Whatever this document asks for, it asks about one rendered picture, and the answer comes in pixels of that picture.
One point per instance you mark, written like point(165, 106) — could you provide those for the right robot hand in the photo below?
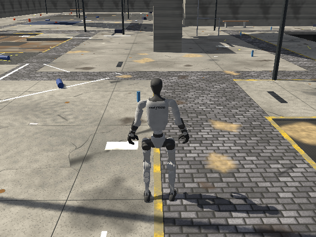
point(184, 136)

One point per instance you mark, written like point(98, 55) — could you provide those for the robot torso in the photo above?
point(157, 118)

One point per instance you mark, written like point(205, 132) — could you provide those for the robot left foot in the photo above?
point(147, 197)

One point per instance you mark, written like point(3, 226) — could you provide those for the robot left upper arm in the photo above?
point(139, 111)

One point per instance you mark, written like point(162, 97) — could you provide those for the left robot hand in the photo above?
point(129, 139)

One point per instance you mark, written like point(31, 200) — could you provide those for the robot right upper arm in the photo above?
point(175, 110)

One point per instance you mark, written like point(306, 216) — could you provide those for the left robot forearm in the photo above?
point(133, 129)

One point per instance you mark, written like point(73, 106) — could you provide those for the right robot forearm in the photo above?
point(183, 128)

